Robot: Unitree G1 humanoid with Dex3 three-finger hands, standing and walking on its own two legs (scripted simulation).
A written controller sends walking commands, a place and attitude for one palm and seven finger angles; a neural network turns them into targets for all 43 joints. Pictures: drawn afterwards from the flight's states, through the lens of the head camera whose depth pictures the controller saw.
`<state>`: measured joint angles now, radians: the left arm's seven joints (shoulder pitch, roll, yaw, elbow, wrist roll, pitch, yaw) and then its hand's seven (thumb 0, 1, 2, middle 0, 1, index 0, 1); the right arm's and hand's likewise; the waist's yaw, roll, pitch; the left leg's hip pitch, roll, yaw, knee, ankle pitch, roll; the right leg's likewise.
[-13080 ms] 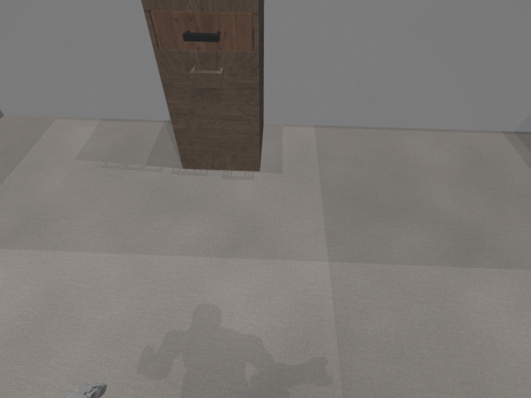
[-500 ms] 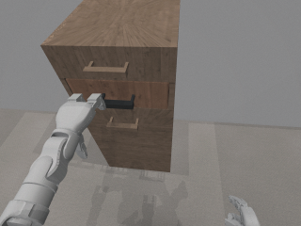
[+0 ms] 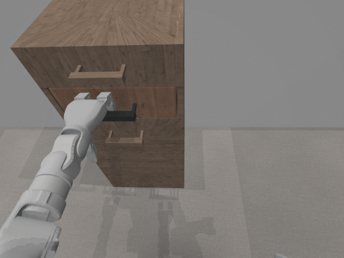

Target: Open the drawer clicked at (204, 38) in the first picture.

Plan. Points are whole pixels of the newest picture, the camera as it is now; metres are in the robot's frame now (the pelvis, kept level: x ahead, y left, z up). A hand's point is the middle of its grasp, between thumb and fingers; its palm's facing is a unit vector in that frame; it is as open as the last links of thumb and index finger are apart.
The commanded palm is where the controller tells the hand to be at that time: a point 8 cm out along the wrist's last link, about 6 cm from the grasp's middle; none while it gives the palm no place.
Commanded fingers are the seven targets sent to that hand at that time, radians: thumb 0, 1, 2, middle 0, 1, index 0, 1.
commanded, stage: move the hooked fingers above the handle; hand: left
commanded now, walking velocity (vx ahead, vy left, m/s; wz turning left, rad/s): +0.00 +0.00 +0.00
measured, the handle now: (115, 111) +0.53 +0.22 -0.02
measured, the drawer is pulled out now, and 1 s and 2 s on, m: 0.00 0.00 0.00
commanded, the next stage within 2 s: lower the fingers behind the handle in 1.36 s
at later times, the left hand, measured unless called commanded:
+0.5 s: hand (106, 115) +0.46 +0.21 +0.04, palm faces -0.06 -0.02 -1.00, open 13.8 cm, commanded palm +0.46 +0.22 +0.10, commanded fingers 0.00 -0.50 0.30 -0.30 -1.20 -0.30 -1.20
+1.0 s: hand (109, 111) +0.48 +0.21 +0.03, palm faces -0.08 +0.00 -1.00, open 13.8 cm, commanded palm +0.47 +0.22 +0.09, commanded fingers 0.00 -0.50 0.30 -0.30 -1.20 -0.30 -1.20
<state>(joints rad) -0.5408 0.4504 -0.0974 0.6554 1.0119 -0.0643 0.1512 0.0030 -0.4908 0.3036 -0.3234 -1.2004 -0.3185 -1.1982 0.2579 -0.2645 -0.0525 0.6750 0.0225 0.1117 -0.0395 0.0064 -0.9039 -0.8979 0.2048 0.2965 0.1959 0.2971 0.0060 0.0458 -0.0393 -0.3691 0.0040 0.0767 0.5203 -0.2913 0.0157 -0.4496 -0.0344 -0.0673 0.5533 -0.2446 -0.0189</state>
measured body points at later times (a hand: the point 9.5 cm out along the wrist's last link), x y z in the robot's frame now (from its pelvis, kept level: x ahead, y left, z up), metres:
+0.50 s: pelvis +0.01 +0.01 -0.01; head +0.09 -0.01 +0.44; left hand +0.46 +0.21 +0.09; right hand +0.07 -0.26 -0.14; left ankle -0.02 +0.11 -0.73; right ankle +0.02 -0.11 -0.73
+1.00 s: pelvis +0.00 +0.01 -0.01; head +0.08 +0.00 +0.43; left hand +0.48 +0.21 +0.09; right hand +0.02 -0.27 -0.14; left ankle -0.02 +0.11 -0.73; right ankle +0.02 -0.11 -0.73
